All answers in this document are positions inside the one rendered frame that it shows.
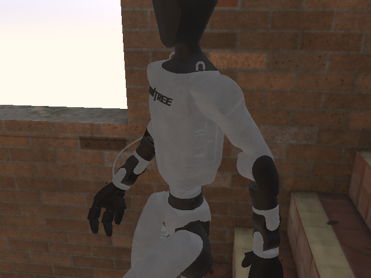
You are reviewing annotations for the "stairs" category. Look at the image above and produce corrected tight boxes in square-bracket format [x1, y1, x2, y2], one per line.
[181, 151, 371, 278]

